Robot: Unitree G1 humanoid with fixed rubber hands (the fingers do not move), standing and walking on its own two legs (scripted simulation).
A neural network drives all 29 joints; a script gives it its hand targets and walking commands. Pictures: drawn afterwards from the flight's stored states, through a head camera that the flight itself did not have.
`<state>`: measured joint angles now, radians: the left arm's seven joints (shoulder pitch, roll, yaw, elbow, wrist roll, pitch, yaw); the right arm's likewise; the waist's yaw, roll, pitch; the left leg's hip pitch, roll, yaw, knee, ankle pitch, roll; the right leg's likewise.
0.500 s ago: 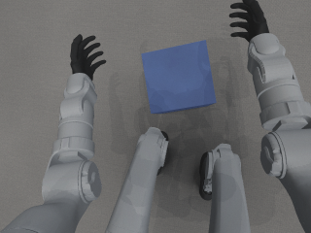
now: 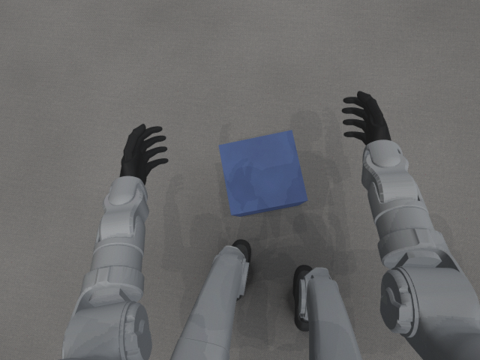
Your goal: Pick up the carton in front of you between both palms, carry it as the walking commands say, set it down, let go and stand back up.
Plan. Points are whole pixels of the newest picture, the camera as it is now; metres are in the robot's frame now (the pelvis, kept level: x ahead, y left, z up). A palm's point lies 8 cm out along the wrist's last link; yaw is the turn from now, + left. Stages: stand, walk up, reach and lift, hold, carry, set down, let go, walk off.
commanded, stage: let go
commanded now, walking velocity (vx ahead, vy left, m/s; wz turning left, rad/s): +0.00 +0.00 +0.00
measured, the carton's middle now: (262, 178) +0.43 +0.07 -0.54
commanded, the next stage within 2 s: stand in 1.14 s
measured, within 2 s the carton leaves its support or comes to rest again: neither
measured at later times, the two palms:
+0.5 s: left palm (84, 250) +0.23 +0.25 +0.03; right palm (461, 236) +0.32 -0.19 +0.01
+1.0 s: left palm (95, 252) +0.23 +0.22 +0.05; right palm out of the picture +0.25 -0.25 +0.04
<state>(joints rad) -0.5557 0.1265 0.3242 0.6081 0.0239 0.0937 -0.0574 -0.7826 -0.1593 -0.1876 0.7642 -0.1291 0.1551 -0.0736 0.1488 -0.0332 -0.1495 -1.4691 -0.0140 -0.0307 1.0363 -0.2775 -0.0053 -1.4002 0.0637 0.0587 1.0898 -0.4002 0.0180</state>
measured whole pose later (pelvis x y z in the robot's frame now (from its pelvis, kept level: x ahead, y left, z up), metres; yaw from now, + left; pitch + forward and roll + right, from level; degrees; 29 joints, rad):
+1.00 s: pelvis +0.08 -0.02 +0.11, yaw +3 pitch -3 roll +1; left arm 0.21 0.22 0.05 0.40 0.03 0.19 -0.03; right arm 0.23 -0.21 -0.01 0.48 0.01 0.08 0.02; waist 0.00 -0.02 0.05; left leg -0.17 -0.02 -0.06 0.46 -0.24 -0.02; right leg -0.08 0.03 0.04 0.48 -0.34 -0.03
